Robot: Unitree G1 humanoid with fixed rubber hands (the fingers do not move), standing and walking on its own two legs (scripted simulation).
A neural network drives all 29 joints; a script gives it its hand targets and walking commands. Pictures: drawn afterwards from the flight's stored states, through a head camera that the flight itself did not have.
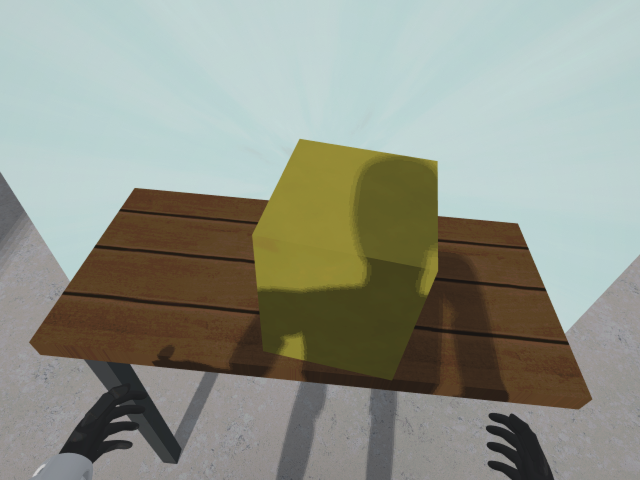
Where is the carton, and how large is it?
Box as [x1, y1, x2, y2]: [252, 139, 437, 379]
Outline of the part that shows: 299,139 252,234 263,350 387,379 392,379 437,271 437,161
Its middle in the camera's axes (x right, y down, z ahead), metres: +0.04 +0.02 +0.57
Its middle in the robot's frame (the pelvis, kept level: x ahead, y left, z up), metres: +0.43 -0.01 +0.05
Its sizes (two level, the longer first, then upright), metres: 0.210 0.200 0.250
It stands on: a table, 0.71 m high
